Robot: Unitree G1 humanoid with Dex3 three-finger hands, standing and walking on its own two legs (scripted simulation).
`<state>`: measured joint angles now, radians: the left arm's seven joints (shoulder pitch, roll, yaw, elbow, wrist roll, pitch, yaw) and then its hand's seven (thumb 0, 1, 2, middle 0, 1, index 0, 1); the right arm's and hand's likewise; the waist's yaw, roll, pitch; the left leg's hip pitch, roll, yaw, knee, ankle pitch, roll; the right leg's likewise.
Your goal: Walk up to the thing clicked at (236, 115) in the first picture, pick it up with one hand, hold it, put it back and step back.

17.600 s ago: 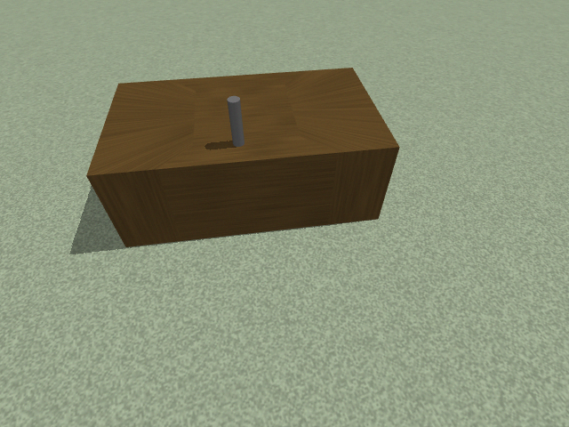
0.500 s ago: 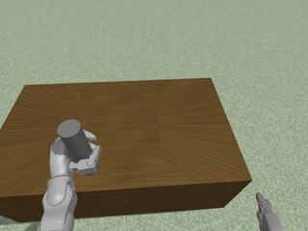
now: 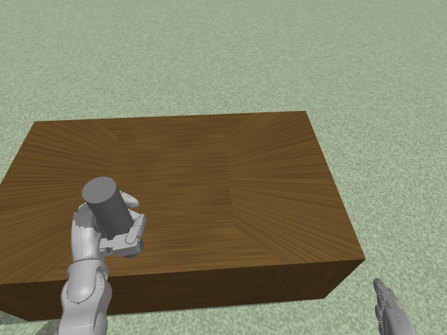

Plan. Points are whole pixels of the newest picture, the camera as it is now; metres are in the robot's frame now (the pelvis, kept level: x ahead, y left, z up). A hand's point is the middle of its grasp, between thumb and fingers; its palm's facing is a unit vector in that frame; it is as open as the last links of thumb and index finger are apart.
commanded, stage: hold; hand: left
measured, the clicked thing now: (117, 222) +0.31 +0.19 +0.06
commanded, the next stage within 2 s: crouch in 0.22 s
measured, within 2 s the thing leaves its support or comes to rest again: neither
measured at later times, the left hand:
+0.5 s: hand (130, 222) +0.32 +0.17 +0.04, palm faces +0.19 -0.98 +0.00, open 6.0 cm
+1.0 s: hand (139, 213) +0.40 +0.19 -0.06, palm faces +0.20 -0.98 +0.00, open 6.0 cm
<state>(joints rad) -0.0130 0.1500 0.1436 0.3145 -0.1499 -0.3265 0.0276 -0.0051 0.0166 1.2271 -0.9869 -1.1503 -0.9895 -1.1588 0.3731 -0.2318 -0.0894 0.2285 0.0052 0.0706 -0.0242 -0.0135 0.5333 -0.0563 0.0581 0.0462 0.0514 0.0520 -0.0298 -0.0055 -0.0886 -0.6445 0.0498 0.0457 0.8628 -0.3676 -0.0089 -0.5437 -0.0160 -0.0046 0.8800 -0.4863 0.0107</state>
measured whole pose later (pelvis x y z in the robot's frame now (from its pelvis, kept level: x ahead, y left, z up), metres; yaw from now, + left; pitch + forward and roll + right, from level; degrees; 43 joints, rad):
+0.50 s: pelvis +0.00 +0.00 +0.00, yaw +0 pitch +9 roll +0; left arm -0.06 0.15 0.16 0.39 -0.14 -0.35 0.03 -0.01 0.02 1.23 -0.99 -1.15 -0.99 -1.16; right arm 0.37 -0.23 -0.09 0.21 0.00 0.08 -0.02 -0.01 0.53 -0.06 0.06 0.05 0.05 0.05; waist -0.04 -0.01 -0.08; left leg -0.65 0.05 0.05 0.87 -0.37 -0.01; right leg -0.55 -0.02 0.00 0.89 -0.48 0.01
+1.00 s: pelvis -0.02 +0.00 -0.05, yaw -1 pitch +20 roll -2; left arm -0.44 0.30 0.34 0.95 -0.09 -0.63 0.01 -0.01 0.02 1.23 -0.99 -1.14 -0.99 -1.15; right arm 0.41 -0.26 -0.06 -0.03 -0.06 0.05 0.07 -0.01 0.53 -0.05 0.06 0.05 0.05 0.05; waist -0.16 -0.04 -0.13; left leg -1.05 0.08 0.01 1.15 -0.45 -0.01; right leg -0.93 0.01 -0.03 1.15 -0.56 0.01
